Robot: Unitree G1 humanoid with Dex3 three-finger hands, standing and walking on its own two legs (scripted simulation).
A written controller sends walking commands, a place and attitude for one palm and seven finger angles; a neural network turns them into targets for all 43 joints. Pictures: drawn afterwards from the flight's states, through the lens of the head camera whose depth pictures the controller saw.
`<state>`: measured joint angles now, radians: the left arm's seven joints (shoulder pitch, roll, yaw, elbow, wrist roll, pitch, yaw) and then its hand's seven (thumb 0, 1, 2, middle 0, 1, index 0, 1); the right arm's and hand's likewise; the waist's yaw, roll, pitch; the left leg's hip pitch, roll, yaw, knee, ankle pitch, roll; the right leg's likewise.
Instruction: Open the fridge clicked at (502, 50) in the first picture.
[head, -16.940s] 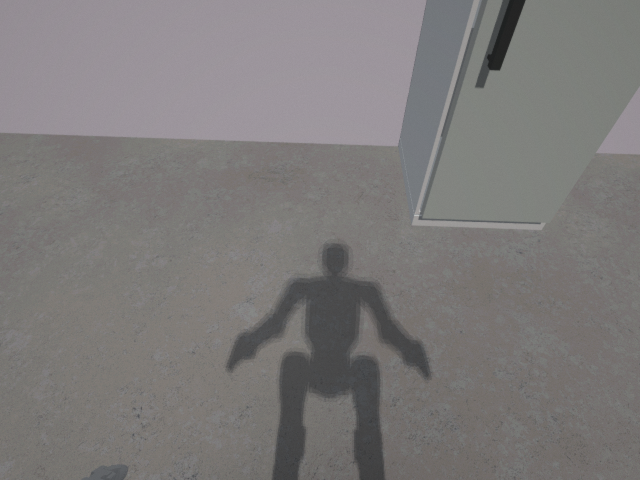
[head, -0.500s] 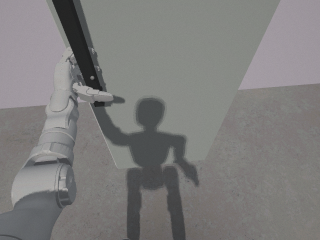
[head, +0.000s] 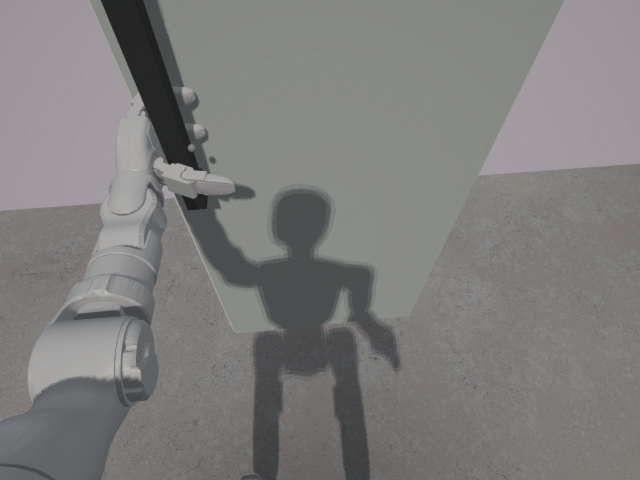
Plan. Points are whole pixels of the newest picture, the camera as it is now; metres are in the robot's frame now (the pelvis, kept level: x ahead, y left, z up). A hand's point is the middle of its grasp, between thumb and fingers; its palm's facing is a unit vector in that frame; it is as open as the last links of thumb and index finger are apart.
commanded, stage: slide the fingers in behind the handle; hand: left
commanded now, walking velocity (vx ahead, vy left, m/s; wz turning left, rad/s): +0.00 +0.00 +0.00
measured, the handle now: (157, 72) +0.53 +0.17 +0.21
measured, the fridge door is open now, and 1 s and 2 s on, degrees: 0 0 0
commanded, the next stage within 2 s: grip the handle and tug to test in 0.40 s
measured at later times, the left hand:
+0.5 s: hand (191, 148) +0.49 +0.14 +0.14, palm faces +0.07 -1.00 +0.00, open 14.0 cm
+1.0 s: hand (191, 151) +0.49 +0.14 +0.14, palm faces +0.08 -1.00 +0.00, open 8.6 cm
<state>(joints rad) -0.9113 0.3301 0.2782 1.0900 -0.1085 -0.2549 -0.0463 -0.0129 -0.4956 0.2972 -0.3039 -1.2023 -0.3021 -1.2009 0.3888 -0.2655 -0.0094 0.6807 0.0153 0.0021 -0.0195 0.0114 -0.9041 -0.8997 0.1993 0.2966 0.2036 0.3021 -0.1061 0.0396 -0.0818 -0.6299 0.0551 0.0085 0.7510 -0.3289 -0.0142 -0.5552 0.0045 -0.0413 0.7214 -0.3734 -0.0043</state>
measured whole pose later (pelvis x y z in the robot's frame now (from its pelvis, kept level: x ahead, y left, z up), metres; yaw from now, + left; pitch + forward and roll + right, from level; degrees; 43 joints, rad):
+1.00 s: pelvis +0.00 +0.00 +0.00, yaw +0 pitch +11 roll -1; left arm -0.87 0.30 0.25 1.05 -0.11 -0.25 -0.02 0.00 0.27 0.63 -0.37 -1.31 -0.36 -1.31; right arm 0.37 -0.26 -0.01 0.69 0.01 0.00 -0.01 0.01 -0.90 -0.90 0.20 0.30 0.20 0.30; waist -0.09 0.04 -0.09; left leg -0.61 0.05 0.01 0.75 -0.34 -0.01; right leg -0.53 0.00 -0.04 0.72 -0.38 0.00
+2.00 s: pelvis +0.02 +0.01 +0.01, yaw -2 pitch +10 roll -1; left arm -0.67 0.27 0.28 0.77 -0.14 -0.15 -0.03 0.01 0.67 0.75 -0.35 -1.40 -0.36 -1.40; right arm 0.37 -0.25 -0.02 0.63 0.03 0.03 -0.01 0.01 -0.90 -0.90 0.20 0.30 0.20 0.30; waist -0.09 0.05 -0.10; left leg -0.53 0.06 0.05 0.70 -0.35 0.00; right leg -0.47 0.01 0.01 0.66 -0.37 0.01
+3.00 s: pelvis +0.08 -0.03 +0.04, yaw +1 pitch +3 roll +2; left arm 0.24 0.13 0.00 -0.23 -0.07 -0.02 0.09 -0.06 0.55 0.71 -0.40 -1.36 -0.30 -1.40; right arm 0.13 -0.18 0.04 0.50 -0.02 0.05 -0.05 0.01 -0.90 -0.90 0.20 0.30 0.20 0.30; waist -0.01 0.10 0.02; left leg -0.28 0.02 -0.04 0.61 -0.16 -0.01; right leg -0.15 -0.02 -0.09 0.48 -0.27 -0.02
